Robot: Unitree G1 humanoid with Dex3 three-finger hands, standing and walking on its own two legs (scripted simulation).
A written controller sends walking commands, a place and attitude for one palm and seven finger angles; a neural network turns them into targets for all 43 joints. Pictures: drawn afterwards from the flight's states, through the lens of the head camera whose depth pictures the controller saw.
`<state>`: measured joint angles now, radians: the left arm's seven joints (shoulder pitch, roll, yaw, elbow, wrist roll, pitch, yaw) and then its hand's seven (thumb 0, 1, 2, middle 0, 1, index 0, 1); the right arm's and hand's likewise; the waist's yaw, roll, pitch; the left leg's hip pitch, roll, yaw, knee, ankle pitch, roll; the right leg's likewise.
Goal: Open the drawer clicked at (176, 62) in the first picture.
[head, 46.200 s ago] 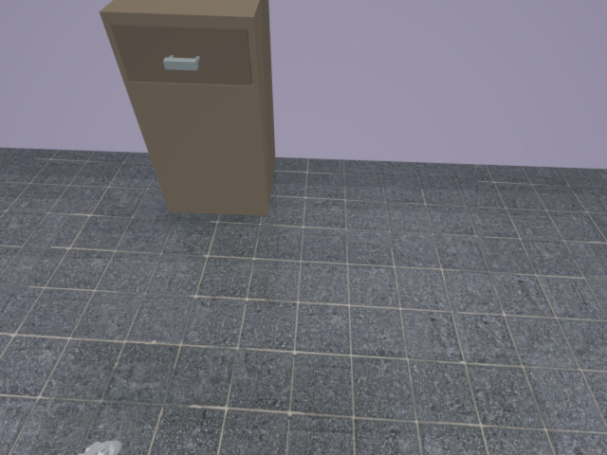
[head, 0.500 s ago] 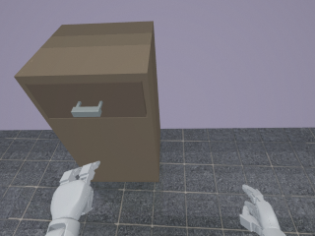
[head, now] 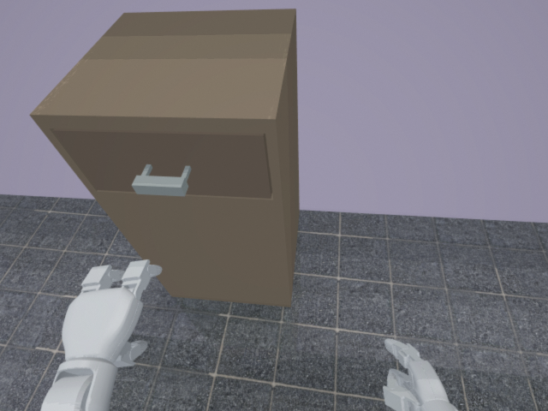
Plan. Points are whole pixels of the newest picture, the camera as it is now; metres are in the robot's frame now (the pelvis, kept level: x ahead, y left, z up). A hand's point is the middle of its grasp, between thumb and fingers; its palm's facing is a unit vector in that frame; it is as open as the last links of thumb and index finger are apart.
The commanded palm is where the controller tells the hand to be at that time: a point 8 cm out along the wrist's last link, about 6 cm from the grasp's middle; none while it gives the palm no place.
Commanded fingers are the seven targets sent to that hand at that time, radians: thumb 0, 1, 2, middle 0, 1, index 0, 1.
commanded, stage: raise the hand with hooked fingers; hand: left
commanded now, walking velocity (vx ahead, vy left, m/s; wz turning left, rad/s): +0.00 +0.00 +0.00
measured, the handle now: (164, 177) +0.52 +0.29 -0.01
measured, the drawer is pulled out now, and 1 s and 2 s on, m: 0.00 0.00 0.00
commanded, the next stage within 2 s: move the hooked fingers above the handle in 1.04 s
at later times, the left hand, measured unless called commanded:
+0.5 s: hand (102, 266) +0.27 +0.26 +0.09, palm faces +0.05 -0.06 -1.00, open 13.6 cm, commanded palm +0.25 +0.26 +0.14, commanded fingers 0.00 -0.50 0.30 -0.30 -1.20 -0.30 -1.20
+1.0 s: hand (104, 264) +0.27 +0.25 +0.10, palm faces +0.02 -0.06 -1.00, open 13.8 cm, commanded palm +0.25 +0.26 +0.16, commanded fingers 0.00 -0.50 0.30 -0.30 -1.20 -0.30 -1.20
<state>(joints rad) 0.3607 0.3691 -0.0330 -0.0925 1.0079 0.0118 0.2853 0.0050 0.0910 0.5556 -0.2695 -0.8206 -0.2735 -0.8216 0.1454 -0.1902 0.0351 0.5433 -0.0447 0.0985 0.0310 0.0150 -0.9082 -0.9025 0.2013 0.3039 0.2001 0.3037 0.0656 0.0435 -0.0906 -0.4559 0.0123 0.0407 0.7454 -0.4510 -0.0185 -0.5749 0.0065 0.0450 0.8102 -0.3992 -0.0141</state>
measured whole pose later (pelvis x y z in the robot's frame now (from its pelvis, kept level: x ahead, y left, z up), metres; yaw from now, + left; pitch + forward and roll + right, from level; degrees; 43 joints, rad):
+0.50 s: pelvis -0.01 +0.02 +0.02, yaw +1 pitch +4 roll +1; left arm 0.03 0.44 -0.06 0.01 0.98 0.04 0.14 0.00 -0.44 0.33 -0.31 -1.17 -0.32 -1.17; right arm 0.12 -0.23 -0.01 0.58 -0.02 0.11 -0.01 0.01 -0.91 -0.90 0.20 0.30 0.20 0.30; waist 0.07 0.06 -0.05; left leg -0.29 -0.01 0.02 0.60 -0.38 0.01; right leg -0.38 -0.02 0.02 0.63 -0.32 0.01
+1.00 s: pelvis -0.02 +0.01 +0.03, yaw +2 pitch +3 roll +1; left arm -0.05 0.48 -0.03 0.08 0.96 -0.12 0.10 0.00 -0.49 0.30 -0.32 -1.20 -0.32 -1.20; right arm 0.18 -0.25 -0.03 0.62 -0.01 0.11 -0.01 0.02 -0.91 -0.90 0.20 0.30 0.20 0.30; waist 0.08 0.06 0.00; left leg -0.25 0.00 0.01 0.51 -0.30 0.00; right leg -0.34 -0.01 0.01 0.54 -0.25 0.00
